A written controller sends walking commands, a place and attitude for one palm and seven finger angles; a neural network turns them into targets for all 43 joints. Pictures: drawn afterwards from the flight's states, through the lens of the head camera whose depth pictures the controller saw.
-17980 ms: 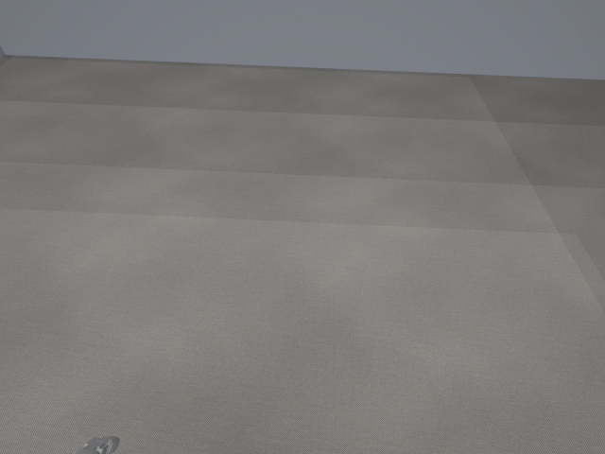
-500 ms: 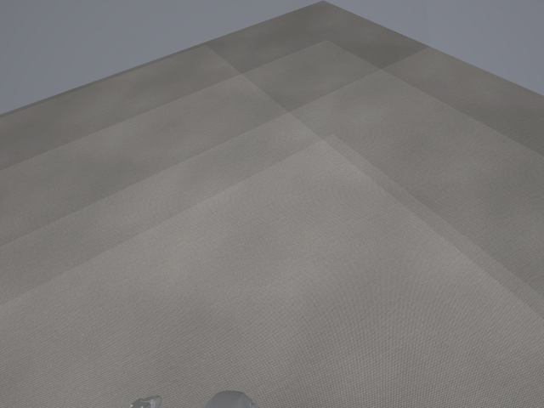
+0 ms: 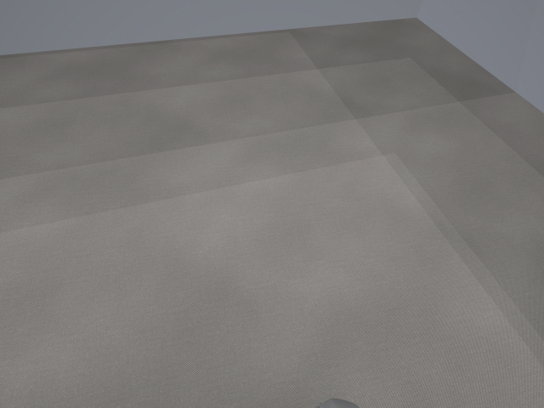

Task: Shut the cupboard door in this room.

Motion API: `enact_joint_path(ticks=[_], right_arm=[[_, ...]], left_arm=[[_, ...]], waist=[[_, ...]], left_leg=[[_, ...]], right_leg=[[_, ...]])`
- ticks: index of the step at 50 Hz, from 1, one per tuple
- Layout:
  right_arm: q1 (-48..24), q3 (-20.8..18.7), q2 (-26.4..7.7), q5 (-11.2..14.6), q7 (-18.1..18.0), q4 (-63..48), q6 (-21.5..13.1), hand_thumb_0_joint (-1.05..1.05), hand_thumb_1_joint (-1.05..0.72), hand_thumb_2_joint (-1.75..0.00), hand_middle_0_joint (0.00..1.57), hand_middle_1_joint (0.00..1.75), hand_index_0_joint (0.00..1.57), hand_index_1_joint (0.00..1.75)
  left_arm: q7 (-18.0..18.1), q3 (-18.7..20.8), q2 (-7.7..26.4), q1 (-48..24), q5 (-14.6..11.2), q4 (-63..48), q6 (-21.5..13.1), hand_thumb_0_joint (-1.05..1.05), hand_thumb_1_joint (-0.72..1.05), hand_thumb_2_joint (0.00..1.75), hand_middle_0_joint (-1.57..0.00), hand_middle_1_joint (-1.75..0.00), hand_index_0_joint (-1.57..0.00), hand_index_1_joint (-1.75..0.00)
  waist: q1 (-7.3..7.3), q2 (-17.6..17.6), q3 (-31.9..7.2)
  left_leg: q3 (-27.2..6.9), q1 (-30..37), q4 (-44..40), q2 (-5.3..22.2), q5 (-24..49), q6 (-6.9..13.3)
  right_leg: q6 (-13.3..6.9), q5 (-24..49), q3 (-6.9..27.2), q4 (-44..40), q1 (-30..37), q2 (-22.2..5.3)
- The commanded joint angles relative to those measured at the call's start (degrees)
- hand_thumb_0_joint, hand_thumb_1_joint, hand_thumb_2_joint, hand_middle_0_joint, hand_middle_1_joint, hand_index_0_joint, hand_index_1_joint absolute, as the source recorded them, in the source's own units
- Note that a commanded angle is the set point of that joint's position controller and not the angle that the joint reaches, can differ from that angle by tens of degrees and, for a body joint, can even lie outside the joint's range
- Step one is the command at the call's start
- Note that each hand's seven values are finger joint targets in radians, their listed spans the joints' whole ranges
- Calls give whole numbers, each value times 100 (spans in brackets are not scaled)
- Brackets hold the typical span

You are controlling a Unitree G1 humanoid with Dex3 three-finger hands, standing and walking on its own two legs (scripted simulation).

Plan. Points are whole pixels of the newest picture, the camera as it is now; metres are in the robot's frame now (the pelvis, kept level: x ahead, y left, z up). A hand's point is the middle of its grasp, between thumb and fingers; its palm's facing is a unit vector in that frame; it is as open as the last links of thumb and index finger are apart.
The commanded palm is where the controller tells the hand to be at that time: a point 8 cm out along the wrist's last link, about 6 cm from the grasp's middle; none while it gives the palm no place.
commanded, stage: turn or walk to find it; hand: left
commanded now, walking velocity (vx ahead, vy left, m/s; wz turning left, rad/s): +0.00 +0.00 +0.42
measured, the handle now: out of the picture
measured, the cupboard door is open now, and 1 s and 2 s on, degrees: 80 80 80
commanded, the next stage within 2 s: stand and wait in 1.08 s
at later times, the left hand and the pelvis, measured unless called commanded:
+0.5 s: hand out of the picture +0.00 +0.15 -0.15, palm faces +0.24 -0.94 -0.26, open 7.4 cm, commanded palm none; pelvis -0.02 -0.05 +0.00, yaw +14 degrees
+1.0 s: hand out of the picture -0.08 +0.21 -0.16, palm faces +0.44 -0.86 -0.26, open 7.4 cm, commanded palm none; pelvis -0.06 -0.02 +0.00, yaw +24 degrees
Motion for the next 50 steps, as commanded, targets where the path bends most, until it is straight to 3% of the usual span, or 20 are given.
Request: enact_joint_path(ticks=[1,6,9,10,11,12,13,14,16,18,28,30,32,33,34,35,37,39,41,50], right_arm=[[303,-297,-1192,-25,-88,-286,-50,0,-90,-90,20,30,20,30],[217,-369,-1250,-67,-56,-334,18,0,-90,-90,20,30,20,30],[53,-390,-1185,-36,-43,-409,45,0,-90,-90,20,30,20,30],[97,-374,-1022,4,-20,-431,32,0,-90,-90,20,30,20,30],[218,-333,-666,54,21,-519,27,0,-90,-90,20,30,20,30],[87,-353,-697,16,18,-627,69,0,-90,-90,20,30,20,30],[60,-401,-857,-34,11,-560,179,0,-90,-90,20,30,20,30],[45,-433,-845,-30,42,-478,214,0,-90,-90,20,30,20,30],[423,-411,-740,-53,103,-243,237,0,-90,-90,20,30,20,30],[496,-368,-682,-54,117,-186,226,0,-90,-90,20,30,20,30],[-111,-203,-522,33,84,-306,146,0,-90,-90,20,30,20,30],[64,-183,-519,51,60,-287,95,0,-90,-90,20,30,20,30],[422,-189,-586,36,56,-192,30,0,-90,-90,20,30,20,30],[611,-244,-865,24,64,-166,-35,0,-90,-90,20,30,20,30],[719,-378,-1449,-29,42,-205,-67,0,-90,-90,20,30,20,30],[955,-427,-1710,-31,19,-156,4,0,-90,-90,20,30,20,30],[627,-352,-1414,-51,-104,-139,-14,0,-90,-90,20,30,20,30],[193,-249,-1177,-42,-122,-249,-57,0,-90,-90,20,30,20,30],[204,-249,-1174,-13,-123,-258,-89,0,-90,-90,20,30,20,30],[415,-354,-1213,-65,-83,-268,-8,0,-90,-90,20,30,20,30]], left_arm=[[-1,48,306,-180,-27,-546,-134,0,90,90,-20,-30,-20,-30],[12,21,198,-196,-54,-669,-186,0,90,90,-20,-30,-20,-30],[28,43,251,357,-60,-548,-274,0,90,90,-20,-30,-20,-30],[51,80,424,527,-29,-529,-335,0,90,90,-20,-30,-20,-30],[100,166,906,634,58,-537,-399,0,90,90,-20,-30,-20,-30],[97,205,1139,580,61,-618,-397,0,90,90,-20,-30,-20,-30],[118,230,1017,381,12,-708,-398,0,90,90,-20,-30,-20,-30],[108,190,861,83,13,-791,-374,0,90,90,-20,-30,-20,-30],[114,101,538,-427,9,-910,-373,0,90,90,-20,-30,-20,-30],[113,81,441,-235,21,-895,-429,0,90,90,-20,-30,-20,-30],[90,206,878,489,94,-472,-359,0,90,90,-20,-30,-20,-30],[87,223,928,403,87,-425,-339,0,90,90,-20,-30,-20,-30],[75,233,873,281,30,-409,-297,0,90,90,-20,-30,-20,-30],[59,210,706,310,-25,-451,-251,0,90,90,-20,-30,-20,-30],[20,128,311,323,-50,-644,-218,0,90,90,-20,-30,-20,-30],[27,45,265,-75,5,-811,-174,0,90,90,-20,-30,-20,-30],[42,84,315,-424,-5,-705,-101,0,90,90,-20,-30,-20,-30],[-23,94,330,-183,-8,-519,-133,0,90,90,-20,-30,-20,-30],[-37,79,331,-60,-18,-436,-154,0,90,90,-20,-30,-20,-30],[20,22,209,-423,-52,-695,-162,0,90,90,-20,-30,-20,-30]], waist=[[-261,893,-443],[-273,1157,-451],[-9,1011,-665],[63,537,-734],[85,-829,-822],[141,-1392,-588],[123,-1474,-406],[-27,-957,-76],[-337,-525,-29],[-256,-703,-237],[170,-937,-514],[59,-960,-671],[-169,-621,-803],[-300,72,-935],[-367,1824,-825],[-549,1680,-682],[-455,1664,-347],[-195,1120,-295],[-171,964,-490],[-318,1091,-457]], left_leg=[[-1313,602,-910,1495,2634,823],[-1656,228,-715,1369,2467,789],[-1667,-288,-211,1066,2077,528],[-1473,-725,188,755,1442,253],[-724,-1708,1234,68,-53,-141],[-405,-1920,2448,-254,-1797,-292],[-762,-1824,3345,-45,-1762,-251],[-754,-1889,3943,18,-1407,-245],[-588,-1877,4268,173,-750,-341],[-427,-1860,4186,190,-546,-456],[201,-1181,1915,244,-1292,-482],[325,-859,1227,210,-1119,-439],[393,34,-72,207,-99,-366],[-84,813,-724,579,592,-227],[-1951,1379,-964,1999,2200,371],[-2130,896,-1018,2519,2767,879],[-1907,404,-1061,2042,2379,845],[-1329,468,-928,1587,2743,732],[-1102,689,-844,1455,3095,707],[-1687,531,-747,1412,2822,831]], right_leg=[[73,6,154,-301,-307,-20],[5,-109,14,-1680,458,232],[-41,947,-89,-3258,1542,325],[-106,1429,135,-3925,2154,45],[-509,1838,1398,-4318,2825,-1213],[-1159,2156,2081,-4535,2142,-2173],[-1330,1387,2136,-4766,1395,-2128],[-1288,896,1865,-4830,1034,-1866],[-1034,1160,879,-4602,1032,-1372],[-985,1862,494,-4443,1398,-1205],[-1277,3034,192,-4008,2080,-1592],[-1225,3242,94,-3743,2130,-1605],[-839,2858,-271,-3168,1706,-1427],[-517,2193,-550,-2416,1019,-1137],[-65,-207,-808,-1312,-463,-350],[-72,-1202,-414,-536,-531,-182],[-54,-683,146,148,-662,-173],[-8,-44,153,294,-609,-118],[38,109,138,194,-508,-76],[35,-151,135,-1243,74,176]])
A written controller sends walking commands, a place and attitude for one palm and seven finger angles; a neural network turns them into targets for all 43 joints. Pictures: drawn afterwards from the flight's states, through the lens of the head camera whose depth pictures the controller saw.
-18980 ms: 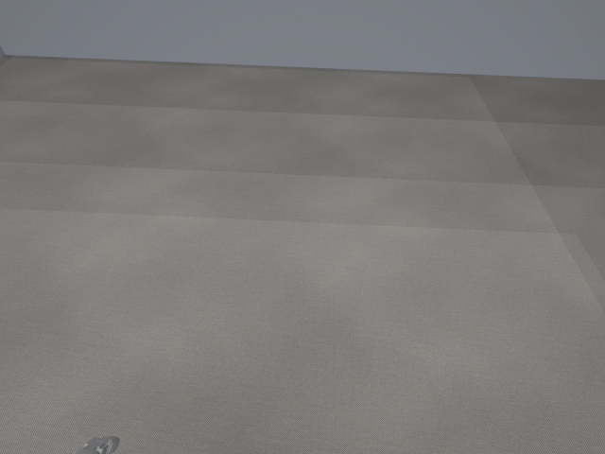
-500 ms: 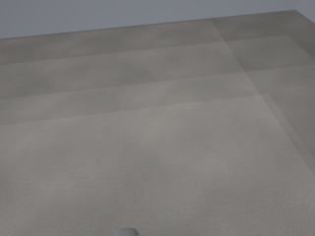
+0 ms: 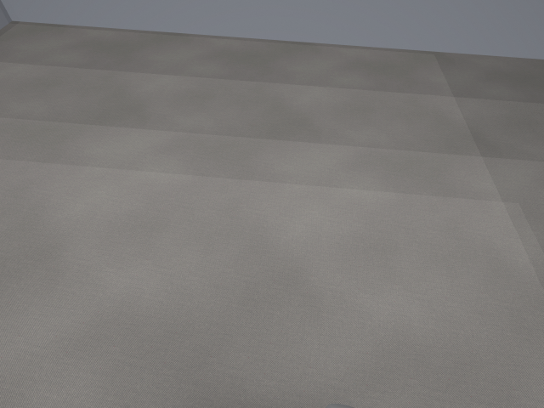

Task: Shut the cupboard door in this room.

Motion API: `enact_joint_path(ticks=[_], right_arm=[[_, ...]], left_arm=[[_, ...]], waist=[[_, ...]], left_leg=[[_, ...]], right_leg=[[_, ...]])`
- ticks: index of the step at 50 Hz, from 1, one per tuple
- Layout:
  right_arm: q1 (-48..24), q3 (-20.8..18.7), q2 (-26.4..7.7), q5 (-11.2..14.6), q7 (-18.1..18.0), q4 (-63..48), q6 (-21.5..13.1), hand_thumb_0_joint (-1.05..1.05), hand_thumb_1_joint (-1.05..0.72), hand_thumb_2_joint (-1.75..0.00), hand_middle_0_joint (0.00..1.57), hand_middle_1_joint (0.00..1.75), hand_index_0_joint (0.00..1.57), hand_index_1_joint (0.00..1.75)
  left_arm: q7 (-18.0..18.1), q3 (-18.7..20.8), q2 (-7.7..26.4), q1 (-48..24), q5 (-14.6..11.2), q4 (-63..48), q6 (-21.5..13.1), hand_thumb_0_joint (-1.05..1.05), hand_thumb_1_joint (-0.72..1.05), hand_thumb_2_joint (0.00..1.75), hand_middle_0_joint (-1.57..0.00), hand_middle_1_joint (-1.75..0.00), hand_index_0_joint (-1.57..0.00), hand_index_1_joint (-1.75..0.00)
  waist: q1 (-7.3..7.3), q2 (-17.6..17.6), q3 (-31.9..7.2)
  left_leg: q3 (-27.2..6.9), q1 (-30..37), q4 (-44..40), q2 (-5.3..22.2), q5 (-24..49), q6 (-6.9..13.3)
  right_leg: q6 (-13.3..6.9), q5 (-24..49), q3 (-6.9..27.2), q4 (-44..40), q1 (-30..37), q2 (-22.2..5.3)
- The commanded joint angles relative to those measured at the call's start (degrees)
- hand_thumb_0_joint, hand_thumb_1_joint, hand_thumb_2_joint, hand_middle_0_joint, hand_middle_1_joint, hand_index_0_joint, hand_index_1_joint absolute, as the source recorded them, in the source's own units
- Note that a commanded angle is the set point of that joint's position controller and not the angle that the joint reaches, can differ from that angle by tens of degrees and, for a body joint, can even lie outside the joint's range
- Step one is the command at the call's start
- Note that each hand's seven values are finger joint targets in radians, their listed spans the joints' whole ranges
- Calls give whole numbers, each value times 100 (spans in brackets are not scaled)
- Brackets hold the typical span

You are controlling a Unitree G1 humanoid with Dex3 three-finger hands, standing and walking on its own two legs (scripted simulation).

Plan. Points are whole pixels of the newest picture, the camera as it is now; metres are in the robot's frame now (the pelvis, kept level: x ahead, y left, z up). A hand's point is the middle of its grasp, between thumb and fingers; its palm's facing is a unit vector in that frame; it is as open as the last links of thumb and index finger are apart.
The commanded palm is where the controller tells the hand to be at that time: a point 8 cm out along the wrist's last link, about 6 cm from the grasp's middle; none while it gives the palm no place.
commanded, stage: turn or walk to find it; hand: left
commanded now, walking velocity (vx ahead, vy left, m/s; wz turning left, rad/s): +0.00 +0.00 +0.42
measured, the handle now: out of the picture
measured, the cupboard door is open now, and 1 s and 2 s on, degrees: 80 80 80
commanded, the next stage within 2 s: stand and wait in 0.08 s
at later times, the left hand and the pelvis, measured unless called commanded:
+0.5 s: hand out of the picture -0.03 +0.15 -0.16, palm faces +0.26 -0.93 -0.27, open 7.4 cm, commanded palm none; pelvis -0.03 -0.05 +0.00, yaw +15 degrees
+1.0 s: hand out of the picture -0.08 +0.21 -0.16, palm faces +0.48 -0.84 -0.27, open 7.4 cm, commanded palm none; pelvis -0.06 -0.02 +0.00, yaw +28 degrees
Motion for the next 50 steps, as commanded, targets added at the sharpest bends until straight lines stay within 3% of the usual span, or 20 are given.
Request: enact_joint_path(ticks=[1,5,6,7,8,9,11,13,21,26,28,30,31,32,33,35,37,39,46,50], right_arm=[[182,-323,-1265,-48,-89,-314,-12,0,-90,-90,20,30,20,30],[45,-325,-1145,0,-70,-381,4,0,-90,-90,20,30,20,30],[128,-318,-906,51,-35,-397,-10,0,-90,-90,20,30,20,30],[135,-241,-556,64,-2,-555,-26,0,-90,-90,20,30,20,30],[92,-332,-864,9,-38,-539,92,0,-90,-90,20,30,20,30],[-37,-369,-896,-1,-20,-487,167,0,-90,-90,20,30,20,30],[235,-374,-795,-24,55,-270,208,0,-90,-90,20,30,20,30],[433,-340,-713,-32,96,-176,231,0,-90,-90,20,30,20,30],[-144,-261,-689,1,95,-290,225,0,-90,-90,20,30,20,30],[-337,-172,-606,59,88,-392,139,0,-90,-90,20,30,20,30],[-161,-155,-609,66,73,-390,94,0,-90,-90,20,30,20,30],[173,-170,-711,49,66,-326,41,0,-90,-90,20,30,20,30],[341,-224,-916,46,82,-295,-11,0,-90,-90,20,30,20,30],[513,-368,-1536,-11,60,-338,-56,0,-90,-90,20,30,20,30],[771,-429,-1877,-12,30,-274,4,0,-90,-90,20,30,20,30],[477,-356,-1617,-24,-96,-243,-3,0,-90,-90,20,30,20,30],[-74,-253,-1330,-21,-107,-423,-43,0,-90,-90,20,30,20,30],[-65,-247,-1299,0,-96,-451,-77,0,-90,-90,20,30,20,30],[222,-335,-1332,-25,-63,-455,-25,0,-90,-90,20,30,20,30],[154,-379,-1351,-56,-60,-503,16,0,-90,-90,20,30,20,30]], left_arm=[[14,61,307,-86,-42,-526,-148,0,90,90,-20,-30,-20,-30],[39,78,369,558,-43,-378,-277,0,90,90,-20,-30,-20,-30],[68,126,669,727,11,-352,-352,0,90,90,-20,-30,-20,-30],[106,223,1125,803,81,-362,-392,0,90,90,-20,-30,-20,-30],[99,264,1173,765,15,-449,-397,0,90,90,-20,-30,-20,-30],[114,261,1035,453,16,-538,-361,0,90,90,-20,-30,-20,-30],[117,174,704,-127,13,-690,-340,0,90,90,-20,-30,-20,-30],[102,128,562,-108,21,-737,-389,0,90,90,-20,-30,-20,-30],[94,187,758,688,70,-436,-378,0,90,90,-20,-30,-20,-30],[82,264,968,692,108,-341,-319,0,90,90,-20,-30,-20,-30],[70,283,1045,664,104,-314,-295,0,90,90,-20,-30,-20,-30],[49,298,1023,529,47,-321,-257,0,90,90,-20,-30,-20,-30],[31,274,881,526,10,-334,-218,0,90,90,-20,-30,-20,-30],[-5,222,515,556,-26,-530,-182,0,90,90,-20,-30,-20,-30],[-4,112,391,127,26,-740,-134,0,90,90,-20,-30,-20,-30],[22,155,462,-232,15,-667,-46,0,90,90,-20,-30,-20,-30],[-61,191,512,38,26,-460,-87,0,90,90,-20,-30,-20,-30],[-60,170,523,160,14,-399,-101,0,90,90,-20,-30,-20,-30],[-21,129,452,-211,-6,-658,-108,0,90,90,-20,-30,-20,-30],[-3,94,349,-150,-41,-741,-160,0,90,90,-20,-30,-20,-30]], waist=[[-157,981,-420],[150,656,-704],[201,-71,-815],[222,-1484,-697],[291,-1591,-622],[193,-1254,-191],[-157,-487,40],[-175,-735,-51],[209,-871,-283],[290,-1024,-442],[196,-1054,-624],[-36,-862,-734],[-160,-222,-817],[-275,1502,-732],[-454,1752,-554],[-360,1635,-316],[-73,1018,-240],[-43,787,-364],[-220,851,-316],[-192,1018,-542]], left_leg=[[-1521,389,-509,1501,2595,826],[-1462,-298,110,1070,1965,443],[-1091,-964,704,664,979,106],[-206,-2000,1833,-164,-1276,-285],[-405,-1845,2926,-32,-2064,-296],[-519,-1819,3740,65,-1838,-267],[-403,-1920,4351,247,-1137,-330],[-221,-1895,4480,275,-719,-445],[128,-1798,3284,416,-1130,-607],[473,-1232,2037,415,-1433,-507],[624,-908,1396,345,-1225,-449],[718,-89,334,353,-320,-370],[338,691,-408,589,268,-262],[-1528,1293,-786,1976,1481,283],[-2021,937,-911,2668,2381,817],[-1781,454,-891,2170,2107,755],[-1133,349,-819,1654,2019,640],[-967,439,-780,1507,2235,646],[-1536,417,-769,1500,1776,828],[-1842,269,-469,1376,2206,817]], right_leg=[[-39,-118,-34,-834,110,118],[-129,1292,-144,-2986,1589,189],[-295,1694,453,-3527,2361,-459],[-909,2543,1798,-3649,2735,-1862],[-1339,2383,2000,-3875,1830,-2317],[-1480,1596,1938,-4044,1153,-2158],[-1249,1477,986,-3880,988,-1630],[-1053,1808,375,-3791,1109,-1319],[-1221,2592,148,-3604,1902,-1591],[-1338,2898,-49,-3324,1917,-1780],[-1258,3109,-190,-3053,1964,-1769],[-915,2663,-559,-2553,1500,-1655],[-623,2085,-749,-1815,838,-1423],[-150,-22,-1067,-626,-614,-623],[-77,-1235,-676,255,-971,-351],[-74,-656,6,964,-1071,-314],[-29,96,25,1141,-921,-262],[21,282,33,1061,-788,-216],[50,35,99,98,-554,-40],[-37,-92,19,-1002,124,202]])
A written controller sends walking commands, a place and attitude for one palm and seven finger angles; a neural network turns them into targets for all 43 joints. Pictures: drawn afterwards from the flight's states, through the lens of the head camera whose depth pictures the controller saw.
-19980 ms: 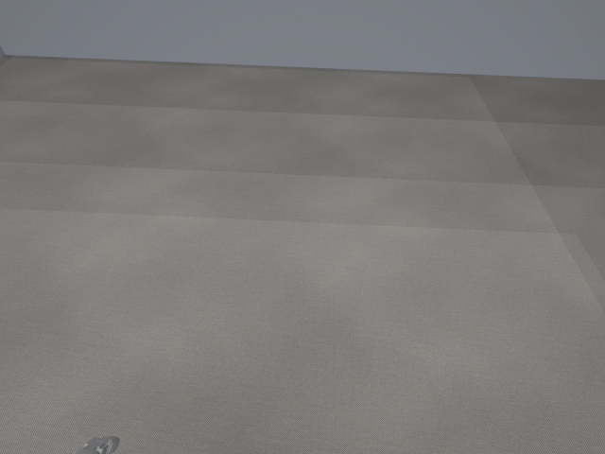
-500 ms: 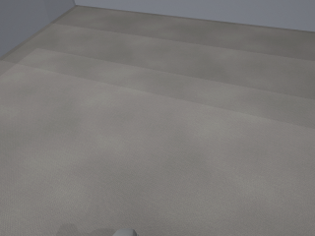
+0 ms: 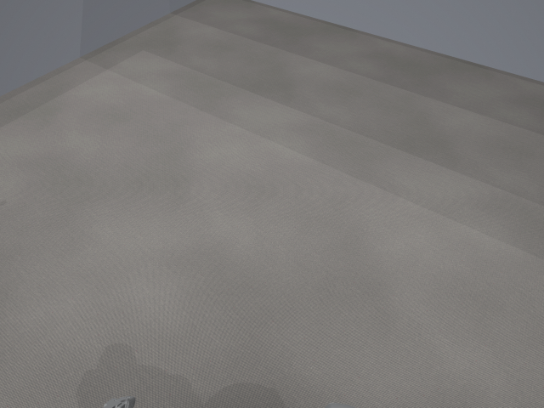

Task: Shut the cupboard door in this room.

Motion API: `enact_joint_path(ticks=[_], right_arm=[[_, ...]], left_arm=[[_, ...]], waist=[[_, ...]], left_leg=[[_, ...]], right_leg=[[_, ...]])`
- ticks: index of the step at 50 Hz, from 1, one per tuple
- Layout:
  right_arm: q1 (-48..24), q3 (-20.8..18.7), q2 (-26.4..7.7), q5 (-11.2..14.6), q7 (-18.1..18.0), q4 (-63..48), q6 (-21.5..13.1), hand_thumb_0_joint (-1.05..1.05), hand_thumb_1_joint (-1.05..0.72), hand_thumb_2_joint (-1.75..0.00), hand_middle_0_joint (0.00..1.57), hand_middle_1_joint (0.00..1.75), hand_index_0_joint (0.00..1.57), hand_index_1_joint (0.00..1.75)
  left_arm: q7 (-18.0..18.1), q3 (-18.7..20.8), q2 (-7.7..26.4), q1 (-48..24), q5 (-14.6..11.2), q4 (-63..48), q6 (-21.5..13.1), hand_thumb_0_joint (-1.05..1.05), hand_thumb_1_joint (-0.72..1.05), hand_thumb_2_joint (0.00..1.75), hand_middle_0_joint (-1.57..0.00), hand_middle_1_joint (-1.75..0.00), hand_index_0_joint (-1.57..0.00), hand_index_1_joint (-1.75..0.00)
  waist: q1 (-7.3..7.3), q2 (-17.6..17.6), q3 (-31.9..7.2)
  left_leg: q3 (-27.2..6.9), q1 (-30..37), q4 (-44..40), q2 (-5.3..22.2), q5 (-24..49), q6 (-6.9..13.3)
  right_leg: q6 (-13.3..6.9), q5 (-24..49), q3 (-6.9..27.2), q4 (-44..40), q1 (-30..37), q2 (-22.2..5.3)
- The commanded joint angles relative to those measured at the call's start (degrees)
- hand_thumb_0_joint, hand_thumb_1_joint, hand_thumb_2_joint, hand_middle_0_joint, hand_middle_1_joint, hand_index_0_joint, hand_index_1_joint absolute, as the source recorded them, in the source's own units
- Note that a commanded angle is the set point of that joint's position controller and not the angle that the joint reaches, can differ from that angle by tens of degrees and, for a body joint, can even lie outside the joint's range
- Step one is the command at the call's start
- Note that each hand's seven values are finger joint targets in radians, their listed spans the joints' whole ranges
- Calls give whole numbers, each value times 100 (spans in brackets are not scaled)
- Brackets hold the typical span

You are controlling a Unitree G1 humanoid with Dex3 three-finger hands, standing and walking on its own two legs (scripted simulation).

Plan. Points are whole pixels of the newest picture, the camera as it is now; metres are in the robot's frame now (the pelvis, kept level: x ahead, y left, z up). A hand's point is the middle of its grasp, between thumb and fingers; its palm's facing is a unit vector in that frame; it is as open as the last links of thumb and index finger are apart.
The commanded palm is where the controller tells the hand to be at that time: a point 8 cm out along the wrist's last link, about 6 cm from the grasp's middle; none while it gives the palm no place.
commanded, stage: turn or walk to find it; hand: left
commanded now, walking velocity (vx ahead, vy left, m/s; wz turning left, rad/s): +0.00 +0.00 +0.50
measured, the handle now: out of the picture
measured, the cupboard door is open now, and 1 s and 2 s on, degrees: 80 80 80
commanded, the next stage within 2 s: none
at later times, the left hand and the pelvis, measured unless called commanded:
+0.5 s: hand out of the picture -0.03 +0.17 -0.16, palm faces +0.30 -0.92 -0.27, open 7.4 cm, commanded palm none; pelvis -0.02 -0.04 +0.00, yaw +17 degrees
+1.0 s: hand out of the picture -0.02 +0.20 -0.15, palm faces +0.49 -0.83 -0.27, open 7.4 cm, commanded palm none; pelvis -0.01 -0.03 -0.01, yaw +31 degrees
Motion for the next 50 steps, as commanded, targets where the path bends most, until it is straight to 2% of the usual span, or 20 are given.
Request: enact_joint_path(ticks=[1,3,4,5,6,9,11,22,25,27,28,29,30,32,36,42,46,48,49,50], right_arm=[[69,-347,-1274,-41,-97,-388,-35,0,-90,-90,20,30,20,30],[-47,-355,-1208,-3,-89,-434,-21,0,-90,-90,20,30,20,30],[-51,-343,-1045,38,-71,-462,-28,0,-90,-90,20,30,20,30],[99,-281,-645,87,-30,-563,-43,0,-90,-90,20,30,20,30],[23,-311,-724,22,-50,-613,10,0,-90,-90,20,30,20,30],[105,-358,-802,-33,33,-310,151,0,-90,-90,20,30,20,30],[374,-328,-689,-24,74,-166,171,0,-90,-90,20,30,20,30],[-504,-119,-542,52,52,-326,93,0,-90,-90,20,30,20,30],[-367,-93,-579,74,35,-336,34,0,-90,-90,20,30,20,30],[-126,-104,-647,57,33,-296,-19,0,-90,-90,20,30,20,30],[102,-159,-847,40,43,-255,-74,0,-90,-90,20,30,20,30],[313,-291,-1448,-5,22,-263,-130,0,-90,-90,20,30,20,30],[650,-378,-1824,21,-3,-193,-82,0,-90,-90,20,30,20,30],[564,-348,-1657,-8,-131,-108,-82,0,-90,-90,20,30,20,30],[-193,-211,-1286,5,-129,-373,-120,0,-90,-90,20,30,20,30],[83,-283,-1327,-18,-91,-367,-98,0,-90,-90,20,30,20,30],[18,-317,-1345,-58,-56,-408,-89,0,-90,-90,20,30,20,30],[-151,-312,-1322,-51,-63,-447,-86,0,-90,-90,20,30,20,30],[-305,-304,-1195,-30,-67,-492,-84,0,-90,-90,20,30,20,30],[-213,-210,-748,30,-56,-577,-120,0,-90,-90,20,30,20,30]], left_arm=[[21,80,381,90,-55,-528,-189,0,90,90,-20,-30,-20,-30],[35,102,437,509,-64,-428,-257,0,90,90,-20,-30,-20,-30],[60,140,625,785,-34,-383,-319,0,90,90,-20,-30,-20,-30],[113,236,1117,886,59,-374,-381,0,90,90,-20,-30,-20,-30],[123,258,1265,795,32,-468,-369,0,90,90,-20,-30,-20,-30],[116,175,761,-23,6,-668,-361,0,90,90,-20,-30,-20,-30],[111,123,575,-126,8,-690,-393,0,90,90,-20,-30,-20,-30],[89,224,985,905,89,-232,-350,0,90,90,-20,-30,-20,-30],[84,273,1083,763,90,-216,-315,0,90,90,-20,-30,-20,-30],[65,277,1063,671,56,-188,-284,0,90,90,-20,-30,-20,-30],[49,277,994,664,3,-203,-253,0,90,90,-20,-30,-20,-30],[15,244,684,755,-30,-348,-215,0,90,90,-20,-30,-20,-30],[6,91,427,418,-2,-569,-196,0,90,90,-20,-30,-20,-30],[55,104,455,-101,-9,-576,-116,0,90,90,-20,-30,-20,-30],[-44,137,546,210,-10,-308,-132,0,90,90,-20,-30,-20,-30],[-33,85,470,-49,-18,-524,-148,0,90,90,-20,-30,-20,-30],[-136,77,438,-35,5,-576,-237,0,90,90,-20,-30,-20,-30],[-190,101,445,492,23,-438,-310,0,90,90,-20,-30,-20,-30],[-188,158,551,1037,43,-265,-368,0,90,90,-20,-30,-20,-30],[-131,248,965,1580,119,-151,-451,0,90,90,-20,-30,-20,-30]], waist=[[-55,1014,-589],[166,845,-807],[284,353,-890],[283,-1130,-912],[311,-1530,-663],[-50,-677,-5],[-155,-779,-94],[380,-1129,-449],[280,-1226,-640],[100,-1014,-724],[-58,-508,-865],[-174,1004,-1023],[-348,1734,-909],[-375,1529,-659],[11,884,-405],[-138,937,-577],[-115,1168,-420],[174,1033,-405],[456,666,-440],[681,-839,-570]], left_leg=[[-1694,423,-407,1405,2227,820],[-1621,1,-28,1156,1962,587],[-1393,-568,432,849,1211,297],[-496,-1772,1536,66,-589,-153],[-177,-1933,2714,-148,-2065,-311],[-272,-1860,4361,248,-1208,-323],[-91,-1824,4500,315,-772,-432],[631,-1251,2219,405,-1424,-531],[799,-824,1421,415,-1282,-437],[931,-111,310,369,-443,-364],[749,701,-427,537,419,-261],[-923,1692,-629,1768,2021,279],[-1718,1741,-625,2682,3748,968],[-1586,1253,-549,2406,3305,1122],[-698,696,-597,1602,2790,730],[-1120,898,-583,1543,2312,842],[-1628,245,-820,1425,-126,782],[-1681,-445,-529,1222,-970,657],[-1491,-1277,74,903,-1610,464],[-727,-2486,1540,207,-2140,100]], right_leg=[[-63,-18,-91,-1166,346,224],[-99,876,-174,-2380,1257,268],[-163,1366,82,-3163,2032,-70],[-635,1637,1526,-3531,2797,-1509],[-1212,2138,2095,-3670,2078,-2423],[-1204,1442,1033,-3643,1031,-1646],[-1020,1950,329,-3493,1180,-1344],[-1266,3982,-225,-2896,2203,-1653],[-1230,3877,-361,-2635,2185,-1764],[-916,3540,-653,-2163,1882,-1618],[-637,3060,-864,-1529,1343,-1480],[-200,945,-1135,-401,-63,-778],[-33,-1492,-844,482,-862,-380],[-27,-1109,-163,1257,-1079,-373],[21,-24,-105,1207,-652,-275],[64,-68,-48,245,-504,-81],[-40,-188,-297,-946,236,145],[-84,220,-468,-1836,1208,324],[-138,502,-423,-2521,2250,244],[-419,-532,815,-3519,3302,-868]])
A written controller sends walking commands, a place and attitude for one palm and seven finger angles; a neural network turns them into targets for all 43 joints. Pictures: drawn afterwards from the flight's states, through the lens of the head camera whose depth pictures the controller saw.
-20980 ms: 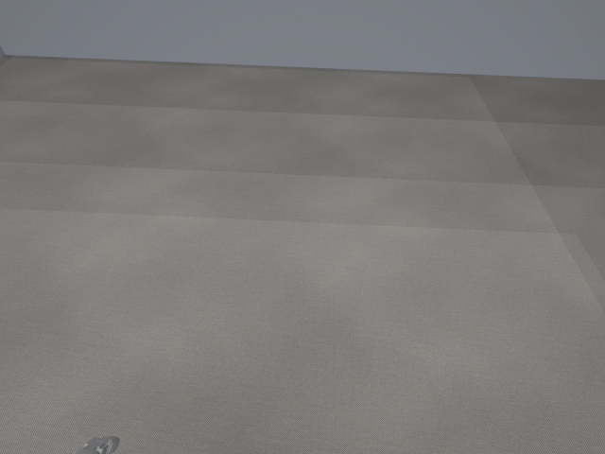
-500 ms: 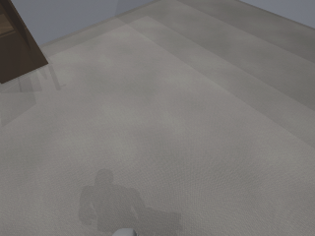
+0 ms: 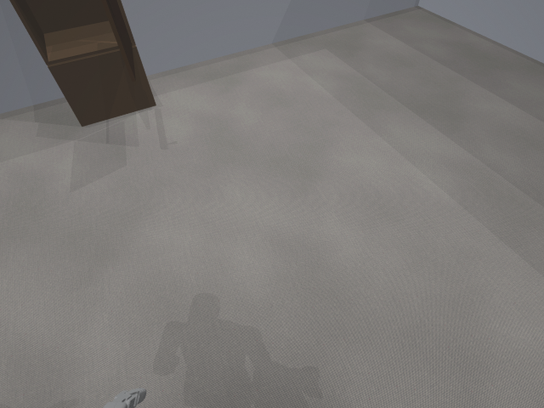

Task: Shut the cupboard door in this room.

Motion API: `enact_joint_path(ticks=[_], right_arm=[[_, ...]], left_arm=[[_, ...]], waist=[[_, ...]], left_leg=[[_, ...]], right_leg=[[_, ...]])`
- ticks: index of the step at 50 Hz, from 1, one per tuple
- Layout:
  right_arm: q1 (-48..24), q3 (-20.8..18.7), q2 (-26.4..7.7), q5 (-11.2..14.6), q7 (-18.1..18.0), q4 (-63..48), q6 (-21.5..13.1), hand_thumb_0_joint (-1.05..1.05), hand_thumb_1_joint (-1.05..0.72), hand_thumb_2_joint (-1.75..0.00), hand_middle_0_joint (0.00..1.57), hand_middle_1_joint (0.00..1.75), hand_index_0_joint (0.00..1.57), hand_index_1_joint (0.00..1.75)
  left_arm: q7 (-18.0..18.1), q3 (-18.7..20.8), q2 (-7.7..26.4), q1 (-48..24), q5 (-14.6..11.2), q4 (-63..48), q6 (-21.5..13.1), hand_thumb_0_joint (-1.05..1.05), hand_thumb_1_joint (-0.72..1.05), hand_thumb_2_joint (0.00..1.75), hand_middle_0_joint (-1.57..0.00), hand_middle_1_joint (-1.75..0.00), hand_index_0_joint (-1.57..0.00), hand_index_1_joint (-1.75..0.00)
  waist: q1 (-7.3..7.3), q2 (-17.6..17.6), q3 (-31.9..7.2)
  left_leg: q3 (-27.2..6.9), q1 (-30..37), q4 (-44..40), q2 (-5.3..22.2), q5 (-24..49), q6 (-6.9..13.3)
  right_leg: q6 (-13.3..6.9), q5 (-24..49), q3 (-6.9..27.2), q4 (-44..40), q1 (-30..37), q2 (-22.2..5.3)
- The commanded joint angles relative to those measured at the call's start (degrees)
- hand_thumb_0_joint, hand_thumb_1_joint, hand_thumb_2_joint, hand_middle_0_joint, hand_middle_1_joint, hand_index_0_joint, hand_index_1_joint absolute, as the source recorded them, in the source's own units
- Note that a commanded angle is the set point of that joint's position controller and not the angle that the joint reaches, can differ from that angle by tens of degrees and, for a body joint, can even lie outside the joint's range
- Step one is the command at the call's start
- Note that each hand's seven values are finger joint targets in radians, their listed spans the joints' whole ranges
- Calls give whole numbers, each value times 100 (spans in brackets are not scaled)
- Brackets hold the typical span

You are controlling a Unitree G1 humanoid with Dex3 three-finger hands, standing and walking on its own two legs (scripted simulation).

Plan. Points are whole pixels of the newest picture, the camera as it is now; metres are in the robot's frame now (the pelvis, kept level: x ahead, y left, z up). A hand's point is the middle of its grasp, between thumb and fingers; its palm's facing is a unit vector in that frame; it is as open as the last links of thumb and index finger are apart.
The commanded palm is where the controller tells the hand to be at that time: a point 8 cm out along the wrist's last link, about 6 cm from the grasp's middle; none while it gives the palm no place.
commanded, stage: turn or walk to find it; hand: left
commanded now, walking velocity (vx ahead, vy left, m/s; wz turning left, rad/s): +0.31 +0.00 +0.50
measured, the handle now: out of the picture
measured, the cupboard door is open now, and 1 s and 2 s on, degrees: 80 80 80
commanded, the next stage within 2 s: stand and wait in 1.24 s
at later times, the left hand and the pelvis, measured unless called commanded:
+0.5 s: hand out of the picture -0.03 +0.14 -0.15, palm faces +0.38 -0.90 -0.20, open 7.4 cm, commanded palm none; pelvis +0.13 +0.03 +0.00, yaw +16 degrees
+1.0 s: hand (136, 258) +0.42 +0.32 -0.14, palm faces +0.30 -0.93 -0.22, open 7.4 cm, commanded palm none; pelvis +0.34 +0.10 +0.00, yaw +20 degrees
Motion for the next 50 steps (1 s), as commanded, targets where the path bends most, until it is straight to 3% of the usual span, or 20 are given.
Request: enact_joint_path(ticks=[1,2,3,5,6,8,15,21,23,25,26,27,28,29,31,34,38,47,49,50], right_arm=[[-648,-108,-414,48,-64,-798,-192,0,-90,-90,20,30,20,30],[-782,-192,-789,-21,-6,-826,-157,0,-90,-90,20,30,20,30],[-795,-232,-772,-35,59,-737,-128,0,-90,-90,20,30,20,30],[-346,-236,-612,-69,159,-437,-67,0,-90,-90,20,30,20,30],[-101,-225,-489,-64,189,-305,-53,0,-90,-90,20,30,20,30],[37,-188,-354,-48,199,-198,-59,0,-90,-90,20,30,20,30],[-814,-47,-121,-21,224,-353,-129,0,-90,-90,20,30,20,30],[-1451,99,19,4,269,-453,-247,0,-90,-90,20,30,20,30],[-1021,84,-91,-3,212,-345,-310,0,-90,-90,20,30,20,30],[447,-43,-391,-54,90,40,-402,0,-90,-90,20,30,20,30],[1289,-199,-1063,-90,5,249,-420,0,-90,-90,20,30,20,30],[1686,-354,-1616,-40,-62,401,-443,0,-90,-90,20,30,20,30],[1683,-363,-1744,97,-121,475,-460,0,-90,-90,20,30,20,30],[1304,-333,-1524,96,-177,387,-509,0,-90,-90,20,30,20,30],[705,-127,-819,44,-170,317,-594,0,-90,-90,20,30,20,30],[300,-12,-443,58,-140,297,-685,0,-90,-90,20,30,20,30],[369,-70,-440,79,-123,301,-716,0,-90,-90,20,30,20,30],[1045,-160,-649,-24,-183,570,-661,0,-90,-90,20,30,20,30],[998,-152,-713,-13,-187,625,-626,0,-90,-90,20,30,20,30],[987,-139,-657,20,-168,632,-634,0,-90,-90,20,30,20,30]], left_arm=[[111,340,1427,1696,64,2,-264,0,90,90,-20,-30,-20,-30],[165,366,1393,1511,-4,-94,-305,0,90,90,-20,-30,-20,-30],[173,338,1257,1122,5,-148,-346,0,90,90,-20,-30,-20,-30],[172,208,794,517,9,-196,-457,0,90,90,-20,-30,-20,-30],[176,186,646,511,4,-146,-495,0,90,90,-20,-30,-20,-30],[171,145,477,908,7,30,-552,0,90,90,-20,-30,-20,-30],[227,114,362,1951,68,583,-635,0,90,90,-20,-30,-20,-30],[224,83,453,2328,69,912,-593,0,90,90,-20,-30,-20,-30],[216,99,618,2186,47,930,-587,0,90,90,-20,-30,-20,-30],[193,66,805,1833,-37,874,-593,0,90,90,-20,-30,-20,-30],[119,51,541,1882,-63,756,-589,0,90,90,-20,-30,-20,-30],[62,4,178,1762,-99,489,-592,0,90,90,-20,-30,-20,-30],[132,-55,178,1308,-103,333,-561,0,90,90,-20,-30,-20,-30],[151,-36,115,965,-110,322,-572,0,90,90,-20,-30,-20,-30],[81,20,128,850,-7,506,-520,0,90,90,-20,-30,-20,-30],[51,10,-164,1390,65,710,-302,0,90,90,-20,-30,-20,-30],[-7,74,-38,854,56,409,-199,0,90,90,-20,-30,-20,-30],[-88,101,80,-602,24,-207,-325,0,90,90,-20,-30,-20,-30],[-86,143,218,215,28,25,-394,0,90,90,-20,-30,-20,-30],[-62,201,458,1150,58,338,-469,0,90,90,-20,-30,-20,-30]], waist=[[874,-2075,-134],[751,-1660,185],[526,-1256,565],[86,-759,690],[2,-718,516],[90,-1020,297],[391,-988,386],[540,-1194,555],[294,-1155,224],[-501,-944,-708],[-808,24,-1466],[-796,1085,-1639],[-801,634,-1758],[-671,328,-1328],[-276,-6,-311],[220,459,27],[302,527,488],[-62,350,465],[351,65,9],[746,-256,-495]], left_leg=[[248,-3226,2498,-177,-1992,36],[-79,-3066,3261,238,-1519,79],[-105,-2986,3747,386,-1021,89],[91,-2626,3994,557,-65,-18],[226,-2440,3977,581,203,-71],[403,-2490,3882,523,530,-148],[811,-3066,2886,706,536,-124],[1377,-2063,1025,532,323,174],[1614,-1254,695,252,-14,371],[1705,962,-164,-35,510,593],[436,2738,-260,924,801,883],[-1965,3691,-654,2515,2081,1559],[-2114,3602,-1011,2823,2253,1781],[-1875,2998,-1051,2800,2283,1758],[-867,1348,-1330,2233,2229,1310],[166,177,-1767,1556,1950,1017],[224,-160,-2283,1431,1216,1098],[32,967,-1632,1654,2141,1039],[301,989,-568,1376,2985,836],[525,578,657,1071,3020,629]], right_leg=[[-851,-1522,2975,-2829,2459,-2535],[-1063,-2286,3378,-3211,1421,-2767],[-1027,-2597,3177,-3350,769,-2643],[-744,-1279,1622,-3100,367,-2048],[-668,-559,994,-2958,488,-1787],[-579,547,296,-2786,1014,-1481],[-763,2653,-400,-2450,2125,-1686],[-810,3743,-785,-2199,2172,-1778],[-816,4978,-974,-1508,2245,-1820],[-527,5413,-1391,585,1500,-1565],[-275,3319,-1339,2172,61,-1098],[-122,-808,-846,3739,-1795,-340],[-196,-982,-120,4229,-2239,-428],[-215,-573,137,4382,-2512,-622],[-201,-69,260,3868,-2021,-904],[-103,552,99,3126,-1270,-838],[30,1354,95,2434,-1585,-907],[-216,1168,-159,26,-1024,-472],[-332,1262,-416,-620,152,-162],[-434,1460,-311,-909,1455,-183]])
